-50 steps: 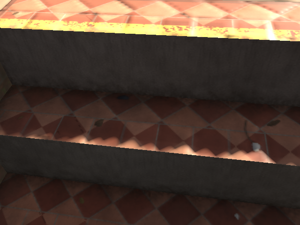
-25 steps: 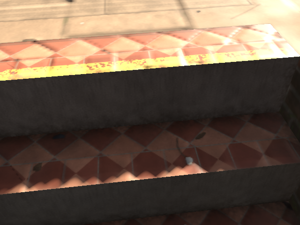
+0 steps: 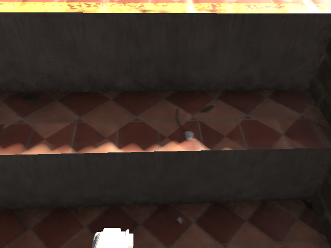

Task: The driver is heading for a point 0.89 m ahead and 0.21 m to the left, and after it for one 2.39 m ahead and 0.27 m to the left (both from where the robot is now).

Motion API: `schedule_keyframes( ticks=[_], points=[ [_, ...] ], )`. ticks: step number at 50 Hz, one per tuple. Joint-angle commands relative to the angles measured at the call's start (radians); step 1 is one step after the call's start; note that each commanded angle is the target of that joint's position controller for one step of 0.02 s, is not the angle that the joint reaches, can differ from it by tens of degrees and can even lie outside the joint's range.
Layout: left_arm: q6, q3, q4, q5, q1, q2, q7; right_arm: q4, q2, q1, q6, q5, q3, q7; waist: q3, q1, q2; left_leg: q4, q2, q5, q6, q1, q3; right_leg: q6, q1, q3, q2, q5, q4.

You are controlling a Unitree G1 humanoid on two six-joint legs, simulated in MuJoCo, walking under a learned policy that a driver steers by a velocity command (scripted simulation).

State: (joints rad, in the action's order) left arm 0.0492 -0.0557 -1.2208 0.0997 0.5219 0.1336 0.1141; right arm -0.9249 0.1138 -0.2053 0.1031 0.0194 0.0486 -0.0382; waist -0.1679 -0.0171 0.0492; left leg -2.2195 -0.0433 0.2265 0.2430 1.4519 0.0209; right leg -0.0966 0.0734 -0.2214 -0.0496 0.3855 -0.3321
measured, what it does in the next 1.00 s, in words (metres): climbs, turning left: left foot 0.23 m higher, then right foot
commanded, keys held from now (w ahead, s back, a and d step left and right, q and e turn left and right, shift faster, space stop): w+q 0.60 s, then w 0.40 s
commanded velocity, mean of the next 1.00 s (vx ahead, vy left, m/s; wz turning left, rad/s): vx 0.50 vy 0.00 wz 0.42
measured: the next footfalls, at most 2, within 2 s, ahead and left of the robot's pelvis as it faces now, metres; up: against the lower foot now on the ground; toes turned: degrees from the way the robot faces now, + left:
left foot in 0.22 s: +0.13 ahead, +0.09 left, +0.23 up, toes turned +8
right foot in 0.60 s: +0.17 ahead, -0.21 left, +0.23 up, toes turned +28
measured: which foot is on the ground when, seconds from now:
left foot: up 0.00-0.20, down 0.22-0.62, up 0.64-1.00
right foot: down 0.00-0.20, up 0.22-0.58, down 0.60-1.00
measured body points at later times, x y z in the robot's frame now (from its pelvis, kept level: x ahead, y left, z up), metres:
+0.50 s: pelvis +0.10 -0.03 +0.22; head +0.11 -0.06 +0.67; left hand +0.34 +0.20 +0.21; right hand +0.13 -0.25 +0.06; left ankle +0.09 +0.08 -0.50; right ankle +0.15 -0.20 -0.32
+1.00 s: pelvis +0.22 +0.00 +0.25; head +0.27 -0.03 +0.69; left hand +0.00 +0.09 +0.13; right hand +0.52 +0.03 +0.18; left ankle +0.31 +0.19 -0.20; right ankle +0.14 -0.22 -0.50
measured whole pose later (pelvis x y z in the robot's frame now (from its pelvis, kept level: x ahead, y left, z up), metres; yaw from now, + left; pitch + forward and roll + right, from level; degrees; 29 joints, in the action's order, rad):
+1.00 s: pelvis +0.22 +0.00 +0.25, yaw +29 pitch +8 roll +6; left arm 0.08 -0.04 -1.12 0.03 0.62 0.06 0.04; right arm -0.57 0.09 0.11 0.09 -0.02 0.11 -0.09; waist -0.10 0.05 -0.02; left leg -1.83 -0.09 0.34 0.20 1.48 -0.14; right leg -0.01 -0.07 0.01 0.19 0.27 -0.10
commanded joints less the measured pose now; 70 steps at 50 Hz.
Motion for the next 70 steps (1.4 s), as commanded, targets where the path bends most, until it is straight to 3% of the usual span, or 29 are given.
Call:
schedule_keyframes(
  ticks=[1, 2, 3, 6, 10, 12, 16, 19, 21, 25, 29, 32, 34, 43, 44, 45, 46, 47, 48, 49, 50, 51, 52, 55, 56, 58, 63, 65, 70],
  points=[
    [0.052, 0.028, 0.005, -0.114, 0.152, 0.111, -0.209, 0.242, -0.119, 0.5, -0.06, 0.012, 0.023, 0.081, 0.426, 0.102, -0.119, -0.1, 0.033, 0.193, -0.063, 0.183, -0.124, 0.029, -0.016, 0.191, 0.382, -0.517, 0.367],
    [0.026, 0.011, -0.015, 0.016, 0.087, 0.167, 0.007, 0.284, 0.032, 0.479, -0.009, 0.023, 0.016, -0.037, 0.121, -0.062, 0.134, 0.186, 0.016, 0.029, 0.103, 0.023, -0.128, -0.059, 0.014, 0.092, 0.357, -0.937, 0.211],
    [0.037, 0.036, 0.055, -0.138, 0.077, 0.066, -0.163, 0.203, -0.056, 0.389, -0.047, 0.015, 0.018, 0.052, 0.308, 0.045, -0.126, 0.288, 0.119, 0.172, -0.003, -0.224, -0.267, 0.077, 0.06, -0.057, 0.279, -1.216, 0.33],
    [0.1, 0.032, 0.136, -0.25, 0.018, 0.215, -0.264, 0.137, -0.001, 0.075, -0.013, 0.003, 0.029, 0.105, 0.021, -0.182, 0.128, 0.585, 0.197, 0.386, -0.006, -0.872, -0.358, 0.112, 0.112, -0.032, 0.361, -2.716, -0.043],
    [0.128, 0.073, 0.303, -0.238, -0.193, 0.255, -0.181, 0.008, 0.168, -0.169, -0.009, -0.022, -0.065, 0.096, -0.146, -0.233, 0.203, 1.103, 0.273, 0.233, -0.028, -1.298, -0.197, -0.048, 0.219, 0.03, 0.279, -1.901, -0.493],
    [0.092, 0.068, 0.433, -0.123, -0.383, 0.092, -0.143, -0.002, 0.165, -0.022, -0.055, -0.087, -0.109, 0.076, 0.054, -0.162, 0.015, 1.639, 0.061, 0.18, 0.195, -1.152, 0.341, 0.001, 0.568, 0.245, 0.028, -0.216, -1.546],
    [0.049, 0.034, 0.69, -0.016, -0.499, -0.013, -0.141, -0.065, 0.066, -0.085, -0.164, -0.104, -0.095, 0.101, 0.255, -0.054, 0.082, 1.701, 0.009, 0.463, 0.087, -0.993, 0.607, -0.015, 1.018, 0.369, 0.012, -0.169, -1.889],
    [0.034, 0.039, 0.715, -0.055, -0.443, 0.039, -0.146, -0.06, 0.175, -0.06, -0.203, -0.088, -0.114, 0.132, 0.19, -0.013, -0.005, 1.762, 0.019, 0.171, 0.08, -1.2, 0.531, 0.066, 1.069, 0.355, 0.023, -0.214, -1.79],
    [-0.062, 0.072, 0.655, 0.036, -0.467, 0.199, -0.063, 0.004, 0.048, -0.247, -0.195, -0.061, -0.022, -0.001, 0.031, -0.073, -0.159, 1.598, -0.023, -0.267, 0.081, -1.289, 0.443, -0.039, 1.234, 0.499, 0.01, 0.115, -1.809],
    [-0.045, 0.046, 0.698, -0.018, -0.424, 0.176, -0.033, 0.175, 0.371, 0.063, -0.152, -0.092, -0.087, -0.025, -0.041, 0.119, -0.102, 2.007, 0.056, -0.466, 0.116, -0.486, 0.281, 0.003, 0.153, 0.261, 0.017, -0.042, -0.986],
    [-0.13, 0.078, 0.546, -0.025, -0.151, 0.196, -0.026, 0.219, 0.325, 0.125, -0.108, -0.054, -0.103, -0.048, -0.015, 0.165, -0.091, 1.649, 0.028, -0.824, 0.078, -1.135, 0.285, 0.11, 0.123, 0.324, 0.078, -0.294, -0.042],
    [-0.143, 0.118, 0.497, -0.059, -0.121, 0.289, 0.015, 0.123, 0.139, -0.292, -0.082, -0.094, -0.064, -0.127, -0.081, -0.085, 0.186, 0.685, 0.21, 0.02, -0.054, -0.474, 0.183, -0.221, -0.288, 0.614, 0.416, -1.026, -0.206],
    [-0.107, 0.134, 0.588, -0.071, -0.392, 0.259, 0.013, 0.166, 0.179, -0.157, -0.117, -0.033, -0.068, -0.151, 0.099, -0.015, 0.114, 0.208, 0.136, 0.026, -0.133, -0.146, 0.175, -0.226, -0.022, 0.802, 0.481, 0.088, 0.017],
    [0.022, 0.031, 0.221, 0.036, -0.126, 0.078, -0.026, 0.332, 0.066, 0.239, -0.102, 0.005, 0.056, -0.037, 0.207, -0.054, 0.001, -0.147, -0.017, 0.017, 0.029, 0.295, 0.007, -0.164, 0.213, 0.43, 0.3, 0.03, 0.183],
    [0.082, 0.049, 0.271, -0.137, -0.111, 0.093, -0.123, 0.391, 0.066, 0.372, -0.09, -0.086, -0.019, 0.023, 0.41, -0.044, -0.003, -0.182, 0.043, 0.029, -0.116, -0.018, 0.032, -0.058, 0.433, 0.322, 0.332, -0.043, 0.304],
    [0.062, 0.044, 0.187, 0.026, -0.046, 0.146, -0.066, 0.444, 0.11, 0.423, -0.067, -0.016, 0.055, -0.049, 0.13, -0.034, 0.065, 0.056, -0.063, -0.094, -0.012, 0.139, -0.121, -0.104, 0.275, 0.325, 0.235, 0.048, 0.203],
    [0.081, 0.041, 0.238, -0.153, -0.009, 0.077, -0.16, 0.473, 0.054, 0.505, -0.074, -0.07, -0.014, 0.001, 0.433, 0.015, 0.001, 0.031, -0.071, -0.016, -0.139, -0.058, -0.057, -0.063, 0.409, 0.348, 0.342, -0.05, 0.418],
    [0.085, 0.055, 0.261, -0.199, -0.019, 0.156, -0.189, 0.486, 0.068, 0.469, -0.072, -0.057, -0.005, 0.017, 0.441, 0.01, -0.012, 0.143, -0.062, 0.088, -0.167, -0.053, -0.148, -0.091, 0.324, 0.344, 0.347, -0.34, 0.482],
    [0.046, 0.039, 0.062, 0.023, 0.183, 0.167, -0.046, 0.549, 0.042, 0.658, -0.004, -0.066, 0.062, -0.082, -0.002, -0.033, 0.253, 0.534, -0.086, -0.081, 0.024, -0.293, -0.217, -0.139, 0.282, 0.273, 0.269, -0.436, 0.386],
    [0.025, 0.048, 0.004, 0.013, 0.287, 0.188, 0.023, 0.544, 0.001, 0.664, 0.032, -0.038, 0.081, -0.117, 0.073, 0.026, 0.299, 0.571, -0.035, 0.163, 0.029, -0.373, -0.178, -0.228, 0.33, 0.312, 0.337, -1.034, 0.329],
    [0.051, 0.085, 0.259, -0.161, 0.045, 0.126, -0.168, 0.417, 0.001, 0.325, -0.03, -0.037, 0.016, -0.034, 0.123, 0.035, 0.025, 0.758, 0.048, 0.33, -0.069, -0.591, -0.368, -0.099, 0.019, 0.147, 0.271, -1.381, 0.25],
    [0.019, 0.067, -0.024, 0.003, 0.408, 0.256, -0.002, 0.543, -0.077, 0.549, 0.057, -0.078, 0.096, -0.114, -0.136, -0.045, 0.509, 0.811, 0.097, 0.261, -0.069, -0.736, -0.344, -0.315, 0.115, 0.332, 0.456, -1.81, 0.315],
    [0.043, 0.102, 0.068, -0.034, 0.287, 0.335, 0.049, 0.526, 0.069, 0.406, 0.021, -0.008, 0.029, -0.099, -0.091, -0.066, 0.45, 0.94, 0.145, 0.228, -0.072, -0.815, -0.357, -0.227, -0.184, 0.185, 0.372, -2.275, 0.095],
    [0.067, 0.116, 0.114, 0.025, 0.202, 0.176, 0.117, 0.168, 0.291, -0.395, 0.02, -0.105, -0.055, -0.036, -0.452, -0.298, -0.198, 1.625, -0.171, 0.097, 0.221, -1.517, 0.776, -0.15, 0.567, 0.458, 0.074, -0.664, -0.856],
    [0.116, 0.153, 0.259, -0.175, -0.073, 0.209, -0.011, 0.137, 0.283, -0.183, -0.033, -0.055, -0.135, 0.026, -0.354, -0.191, -0.047, 1.737, -0.281, 0.507, 0.085, -1.418, 0.845, -0.035, 0.575, 0.363, 0.045, -0.375, -1.391],
    [0.074, 0.082, 0.221, -0.083, -0.137, -0.054, 0.012, 0.083, 0.228, -0.162, -0.124, -0.034, -0.09, -0.012, 0.126, -0.178, -0.279, 1.745, -0.313, 0.613, 0.093, -0.96, 0.782, -0.049, 0.947, 0.592, 0.048, -0.462, -1.896],
    [0.058, 0.079, 0.477, -0.1, -0.236, -0.024, -0.141, -0.135, 0.018, -0.153, -0.211, -0.07, -0.09, 0.064, 0.121, -0.004, -0.063, 1.741, -0.2, 0.054, -0.059, -1.284, 0.256, -0.054, 0.982, 0.351, 0.043, -0.281, -1.726],
    [-0.026, 0.092, 0.43, -0.042, -0.307, 0.05, 0.016, -0.095, -0.021, -0.182, -0.169, -0.102, -0.029, -0.02, 0.18, -0.038, -0.081, 1.807, -0.229, -0.073, 0.034, -1.337, 0.313, -0.204, 1.289, 0.516, -0.014, -0.263, -1.857],
    [-0.042, 0.016, 0.472, -0.084, -0.327, -0.022, 0.031, -0.169, 0.092, -0.226, -0.169, -0.162, -0.025, -0.027, 0.112, 0.043, -0.103, 1.961, -0.29, 0.032, 0.035, -1.342, 0.135, -0.232, 1.583, 0.446, 0.016, -0.155, -2.356]
  ],
)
